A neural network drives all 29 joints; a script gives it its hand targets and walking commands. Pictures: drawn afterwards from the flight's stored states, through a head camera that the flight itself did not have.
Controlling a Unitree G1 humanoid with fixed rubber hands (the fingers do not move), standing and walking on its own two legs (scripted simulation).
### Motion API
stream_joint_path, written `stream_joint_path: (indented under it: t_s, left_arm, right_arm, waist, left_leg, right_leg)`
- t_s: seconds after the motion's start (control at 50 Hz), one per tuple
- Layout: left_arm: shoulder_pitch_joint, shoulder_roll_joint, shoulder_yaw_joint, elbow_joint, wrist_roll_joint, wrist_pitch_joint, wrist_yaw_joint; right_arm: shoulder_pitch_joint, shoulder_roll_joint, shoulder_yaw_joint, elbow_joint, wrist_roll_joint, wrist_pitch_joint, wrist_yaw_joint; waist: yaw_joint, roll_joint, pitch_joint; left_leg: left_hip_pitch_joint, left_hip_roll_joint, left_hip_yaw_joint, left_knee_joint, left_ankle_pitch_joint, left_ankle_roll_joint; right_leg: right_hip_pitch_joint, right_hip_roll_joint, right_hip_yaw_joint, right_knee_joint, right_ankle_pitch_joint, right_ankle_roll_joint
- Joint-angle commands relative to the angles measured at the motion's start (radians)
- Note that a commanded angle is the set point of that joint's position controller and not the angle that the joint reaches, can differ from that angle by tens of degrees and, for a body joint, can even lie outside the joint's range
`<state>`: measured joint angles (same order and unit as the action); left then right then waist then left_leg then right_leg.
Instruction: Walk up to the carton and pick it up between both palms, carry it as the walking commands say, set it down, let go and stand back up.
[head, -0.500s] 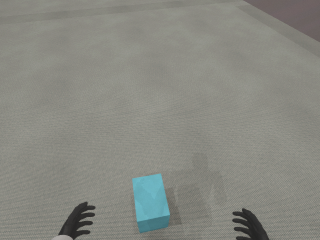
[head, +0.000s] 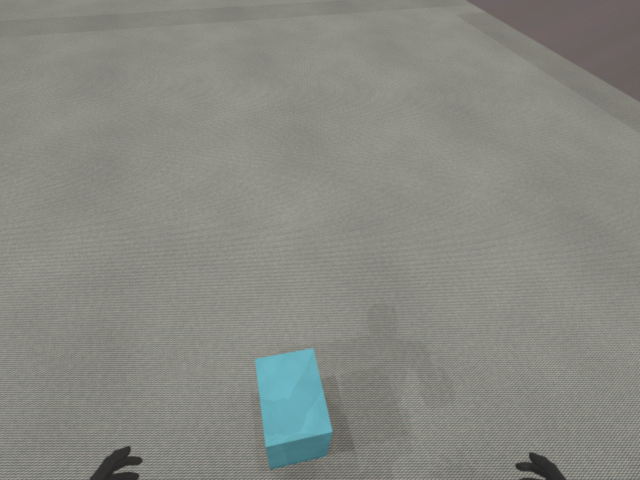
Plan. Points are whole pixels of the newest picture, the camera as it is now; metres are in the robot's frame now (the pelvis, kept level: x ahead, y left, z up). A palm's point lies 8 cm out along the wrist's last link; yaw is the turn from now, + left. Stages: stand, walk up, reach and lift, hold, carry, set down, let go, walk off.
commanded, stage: stand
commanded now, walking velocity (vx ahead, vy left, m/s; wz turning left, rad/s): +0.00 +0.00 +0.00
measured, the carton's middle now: (291, 408) +0.44 +0.06 -0.65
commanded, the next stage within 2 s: none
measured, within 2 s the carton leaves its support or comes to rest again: neither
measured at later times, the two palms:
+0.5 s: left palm out of the picture +0.13 +0.29 -0.09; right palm out of the picture +0.11 -0.30 -0.08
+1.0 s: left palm out of the picture +0.09 +0.30 -0.10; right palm out of the picture +0.08 -0.31 -0.09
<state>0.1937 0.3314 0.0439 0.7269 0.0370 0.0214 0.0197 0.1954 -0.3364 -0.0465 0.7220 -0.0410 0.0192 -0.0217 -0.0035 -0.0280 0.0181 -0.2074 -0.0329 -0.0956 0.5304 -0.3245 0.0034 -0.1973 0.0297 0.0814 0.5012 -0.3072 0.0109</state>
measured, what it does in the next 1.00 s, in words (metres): stands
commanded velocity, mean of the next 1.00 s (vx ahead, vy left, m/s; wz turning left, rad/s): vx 0.00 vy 0.00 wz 0.00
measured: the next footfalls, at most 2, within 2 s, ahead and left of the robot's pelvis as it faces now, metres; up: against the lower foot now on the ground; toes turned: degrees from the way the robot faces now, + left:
none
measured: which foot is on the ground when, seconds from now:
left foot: down 0.00-1.00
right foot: down 0.00-1.00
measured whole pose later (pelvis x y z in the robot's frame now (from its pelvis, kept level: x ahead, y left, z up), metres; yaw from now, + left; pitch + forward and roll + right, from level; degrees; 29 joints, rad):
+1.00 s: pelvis -0.01 -0.01 +0.01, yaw +0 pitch -3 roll +0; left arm 0.15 0.37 0.02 0.94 0.02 -0.01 0.02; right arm 0.15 -0.37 -0.01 0.95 -0.02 0.00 -0.02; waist 0.00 -0.01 0.04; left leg -0.11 -0.02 -0.09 0.39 -0.24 -0.01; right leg -0.11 0.03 0.09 0.38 -0.23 0.00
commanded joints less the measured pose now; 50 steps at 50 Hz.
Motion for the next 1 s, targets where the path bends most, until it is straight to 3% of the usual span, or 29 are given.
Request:
stream_joint_path:
  t_s: [0.0,0.24,0.98]
  left_arm:
    - [-0.041,0.129,0.025,-0.044,-0.002,-0.023,0.006]
    - [-0.053,0.146,0.019,0.022,-0.007,-0.026,0.012]
    - [-0.081,0.199,0.008,0.172,-0.015,-0.039,0.0]
  right_arm:
    - [-0.02,-0.139,-0.027,-0.04,0.002,-0.014,-0.007]
    - [-0.035,-0.157,-0.013,0.021,0.01,-0.016,-0.013]
    - [-0.071,-0.2,0.004,0.191,0.018,-0.033,-0.001]
  waist:
    - [-0.005,0.05,-0.077]
    - [0.0,0.026,-0.072]
    - [0.001,0.028,-0.007]
  left_leg:
    - [0.022,0.086,-0.042,-0.074,0.344,0.004]
    - [0.067,0.093,-0.04,-0.082,0.436,0.006]
    - [0.074,0.111,-0.066,-0.199,0.238,0.013]
  right_leg:
    - [0.062,-0.073,0.038,-0.047,0.304,-0.022]
    - [0.1,-0.082,0.041,-0.057,0.396,-0.021]
    - [0.087,-0.105,0.075,-0.175,0.228,-0.032]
